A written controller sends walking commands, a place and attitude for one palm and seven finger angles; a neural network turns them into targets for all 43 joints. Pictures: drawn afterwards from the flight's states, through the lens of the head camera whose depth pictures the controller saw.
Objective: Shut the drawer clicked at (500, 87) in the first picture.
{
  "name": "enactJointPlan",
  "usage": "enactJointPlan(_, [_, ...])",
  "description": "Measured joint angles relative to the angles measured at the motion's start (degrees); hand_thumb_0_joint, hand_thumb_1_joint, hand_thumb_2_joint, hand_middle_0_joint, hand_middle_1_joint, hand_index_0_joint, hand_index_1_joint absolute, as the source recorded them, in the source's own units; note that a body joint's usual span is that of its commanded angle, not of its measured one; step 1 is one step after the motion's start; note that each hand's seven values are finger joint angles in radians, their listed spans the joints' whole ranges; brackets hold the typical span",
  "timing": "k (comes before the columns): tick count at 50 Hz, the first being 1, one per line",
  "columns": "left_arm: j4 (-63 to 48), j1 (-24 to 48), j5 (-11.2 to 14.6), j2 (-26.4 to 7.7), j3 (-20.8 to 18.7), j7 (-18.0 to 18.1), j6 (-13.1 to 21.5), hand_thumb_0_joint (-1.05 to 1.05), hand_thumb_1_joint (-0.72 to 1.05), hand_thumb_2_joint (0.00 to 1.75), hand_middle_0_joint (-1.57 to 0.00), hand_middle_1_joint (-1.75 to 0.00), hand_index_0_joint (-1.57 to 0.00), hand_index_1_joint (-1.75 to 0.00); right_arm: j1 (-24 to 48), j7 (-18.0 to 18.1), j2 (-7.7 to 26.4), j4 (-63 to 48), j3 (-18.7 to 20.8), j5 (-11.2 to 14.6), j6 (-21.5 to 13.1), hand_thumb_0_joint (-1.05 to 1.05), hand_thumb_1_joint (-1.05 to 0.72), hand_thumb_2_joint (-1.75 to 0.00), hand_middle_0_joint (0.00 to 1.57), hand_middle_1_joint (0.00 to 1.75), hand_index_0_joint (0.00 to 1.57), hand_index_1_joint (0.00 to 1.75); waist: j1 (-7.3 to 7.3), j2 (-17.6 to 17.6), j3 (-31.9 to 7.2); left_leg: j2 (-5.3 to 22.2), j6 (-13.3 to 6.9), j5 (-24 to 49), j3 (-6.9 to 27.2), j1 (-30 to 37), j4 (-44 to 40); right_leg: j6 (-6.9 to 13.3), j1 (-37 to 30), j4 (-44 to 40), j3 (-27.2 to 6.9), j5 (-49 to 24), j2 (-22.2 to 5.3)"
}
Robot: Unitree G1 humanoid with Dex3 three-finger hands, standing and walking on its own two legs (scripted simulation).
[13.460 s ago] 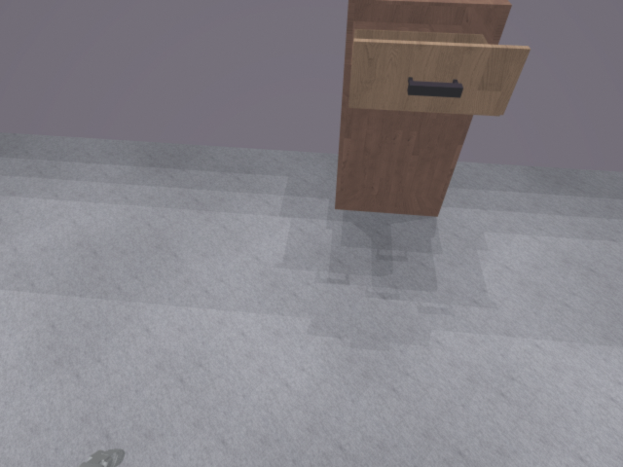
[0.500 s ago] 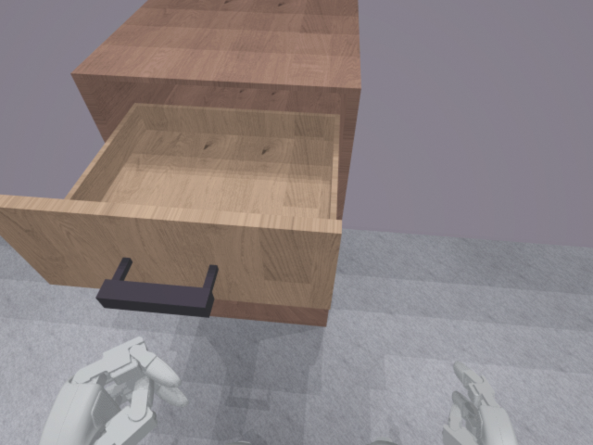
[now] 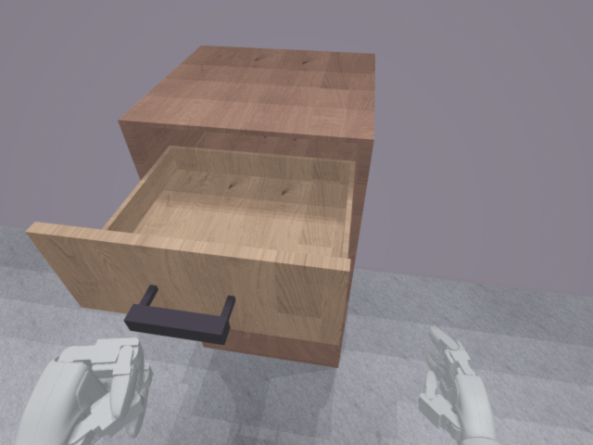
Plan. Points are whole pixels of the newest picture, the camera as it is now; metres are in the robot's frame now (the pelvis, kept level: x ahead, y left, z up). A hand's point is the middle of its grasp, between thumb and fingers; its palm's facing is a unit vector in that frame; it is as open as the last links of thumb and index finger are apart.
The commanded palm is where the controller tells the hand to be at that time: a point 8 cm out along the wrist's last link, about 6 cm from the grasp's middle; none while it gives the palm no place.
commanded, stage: raise the hand and make a fist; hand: left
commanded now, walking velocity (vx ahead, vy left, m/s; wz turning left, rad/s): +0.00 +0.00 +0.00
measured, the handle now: (184, 310) +0.27 +0.20 +0.05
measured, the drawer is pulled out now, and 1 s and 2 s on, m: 0.29 0.29 0.29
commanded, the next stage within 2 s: bring the fist close to the handle in 0.48 s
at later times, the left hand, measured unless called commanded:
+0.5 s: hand (132, 395) +0.13 +0.17 +0.15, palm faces +0.04 -0.99 -0.15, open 3.3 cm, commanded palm +0.06 +0.22 +0.16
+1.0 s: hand (153, 401) +0.14 +0.17 +0.11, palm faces +0.03 -0.99 -0.10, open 3.3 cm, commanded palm +0.09 +0.22 +0.11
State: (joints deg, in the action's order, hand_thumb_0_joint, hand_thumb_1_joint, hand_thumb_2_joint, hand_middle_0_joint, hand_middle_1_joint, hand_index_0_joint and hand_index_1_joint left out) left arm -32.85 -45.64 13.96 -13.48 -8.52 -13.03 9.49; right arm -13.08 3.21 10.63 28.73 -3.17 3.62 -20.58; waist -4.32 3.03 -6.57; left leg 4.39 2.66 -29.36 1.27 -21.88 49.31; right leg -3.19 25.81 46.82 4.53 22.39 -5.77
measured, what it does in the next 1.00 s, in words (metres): stands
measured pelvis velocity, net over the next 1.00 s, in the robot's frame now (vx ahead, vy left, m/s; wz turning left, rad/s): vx -0.01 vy -0.01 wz -0.01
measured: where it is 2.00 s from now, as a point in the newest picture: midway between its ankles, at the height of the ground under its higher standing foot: outside the picture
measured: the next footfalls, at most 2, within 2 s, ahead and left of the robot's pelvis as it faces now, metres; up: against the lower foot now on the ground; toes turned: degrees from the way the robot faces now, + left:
none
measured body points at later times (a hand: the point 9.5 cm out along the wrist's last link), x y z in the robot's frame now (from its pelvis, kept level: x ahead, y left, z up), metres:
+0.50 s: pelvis +0.00 -0.01 +0.01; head -0.04 -0.03 +0.46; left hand +0.12 +0.22 +0.16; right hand +0.20 -0.22 -0.02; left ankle -0.04 +0.14 -0.70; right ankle +0.02 -0.16 -0.70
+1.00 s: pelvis -0.01 -0.01 +0.00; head -0.03 -0.02 +0.45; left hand +0.13 +0.22 +0.12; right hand +0.18 -0.23 -0.04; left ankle -0.04 +0.14 -0.70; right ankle +0.02 -0.16 -0.70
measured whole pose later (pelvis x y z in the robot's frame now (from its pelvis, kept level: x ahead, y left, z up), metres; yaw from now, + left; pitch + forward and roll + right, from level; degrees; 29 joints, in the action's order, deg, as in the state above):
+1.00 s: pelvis -0.01 -0.01 +0.00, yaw -1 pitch +1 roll -1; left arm -22.1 -39.3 13.6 -11.6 -8.4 -14.0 12.3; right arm -14.8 3.8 13.1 32.9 -1.6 3.1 -24.9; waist -2.8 2.6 -4.0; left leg 4.4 3.1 -26.8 0.8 -21.3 46.7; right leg -2.6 25.9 45.1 3.9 20.3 -5.4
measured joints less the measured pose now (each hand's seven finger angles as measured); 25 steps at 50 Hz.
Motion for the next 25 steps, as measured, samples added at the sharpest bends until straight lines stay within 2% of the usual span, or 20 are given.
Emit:
enactJointPlan(10, [0.19,2.37,2.14,-0.75,-3.07,-1.78,-3.25,0.02,0.9,0.9,-1.39,-1.6,-1.4,-1.6,-1.3,0.62,1.9,2.14,-0.17,0.68,-3.05,0.02,-0.9,-0.9,0.2,0.3,0.2,0.3,0.14,0.45,0.69,0.25,0.26,1.75,-0.4,4.24,-4.16,0.25,-3.88,-3.59,-0.01,-1.44,0.43])
enactJointPlan(14, [1.0,2.5,1.83,-0.58,-2.84,-1.78,-4.02,0.01,0.9,0.9,-1.4,-1.6,-1.4,-1.6,-1.61,0.66,2.44,2.35,0.24,0.73,-3.73,0.02,-0.9,-0.9,0.2,0.3,0.2,0.3,0.34,0.18,1.05,0.38,0.39,2.3,-0.68,4.96,-5.15,0.39,-4.32,-4.26,-0.22,-1.89,0.62])
enactJointPlan(25, [1.31,1.59,1.66,-0.43,-2.71,-1.15,-1.56,0.02,0.9,0.9,-1.4,-1.6,-1.4,-1.6,-1.95,0.48,2.64,3.24,0.67,0.57,-5.36,0.02,-0.9,-0.9,0.2,0.3,0.2,0.3,0.33,0.37,1.57,0.51,0.58,2.94,-0.67,5.57,-5.84,0.65,-4.86,-4.81,-0.21,-2.41,0.81])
